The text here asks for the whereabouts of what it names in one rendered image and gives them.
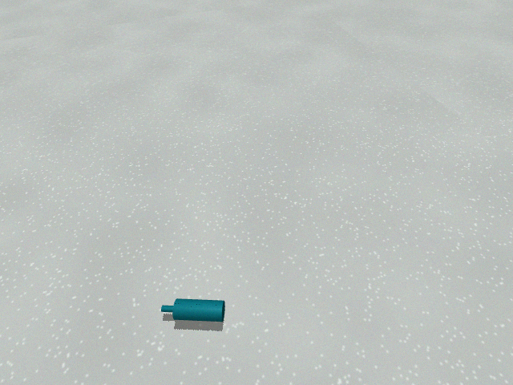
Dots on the bottle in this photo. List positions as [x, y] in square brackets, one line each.
[196, 310]

